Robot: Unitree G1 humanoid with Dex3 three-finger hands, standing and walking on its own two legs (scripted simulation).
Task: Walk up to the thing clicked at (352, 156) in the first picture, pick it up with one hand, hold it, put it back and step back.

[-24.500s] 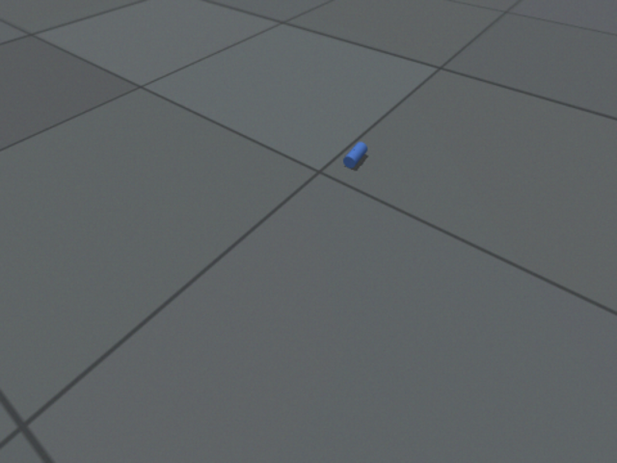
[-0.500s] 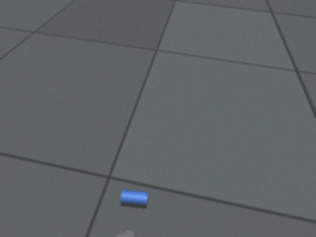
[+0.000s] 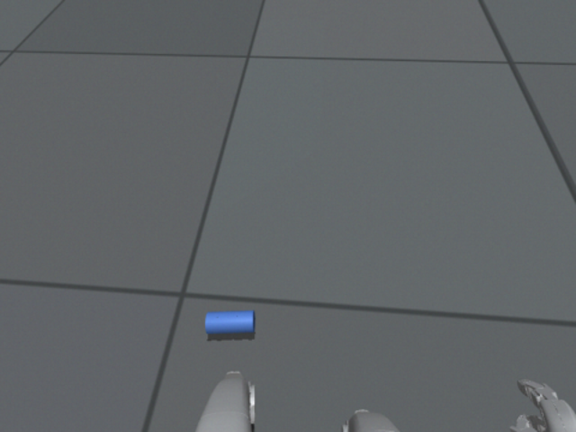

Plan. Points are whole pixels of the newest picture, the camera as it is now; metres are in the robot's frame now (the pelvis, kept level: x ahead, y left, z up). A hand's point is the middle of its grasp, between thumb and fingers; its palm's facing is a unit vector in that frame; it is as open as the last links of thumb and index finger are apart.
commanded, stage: walk up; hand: left
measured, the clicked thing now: (230, 322) +0.48 +0.25 -0.69
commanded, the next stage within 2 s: stand in 1.22 s
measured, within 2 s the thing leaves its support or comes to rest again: neither
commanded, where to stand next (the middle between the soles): +0.10 +0.00 m, yaw +2 degrees
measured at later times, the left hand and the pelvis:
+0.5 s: hand out of the picture +0.03 +0.35 -0.12, palm faces +0.07 -0.90 -0.44, open 7.4 cm; pelvis +0.02 +0.05 +0.02, yaw +4 degrees
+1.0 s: hand out of the picture +0.10 +0.28 -0.13, palm faces -0.04 -0.92 -0.39, open 7.3 cm; pelvis +0.02 +0.01 +0.01, yaw +0 degrees
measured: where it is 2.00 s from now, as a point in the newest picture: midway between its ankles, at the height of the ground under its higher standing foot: outside the picture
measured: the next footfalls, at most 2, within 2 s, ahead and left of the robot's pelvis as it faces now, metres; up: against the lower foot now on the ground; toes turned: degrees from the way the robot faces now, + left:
left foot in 0.42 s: +0.10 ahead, +0.17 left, +0.00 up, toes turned +6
right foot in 0.92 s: +0.09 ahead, -0.12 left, +0.00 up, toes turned +4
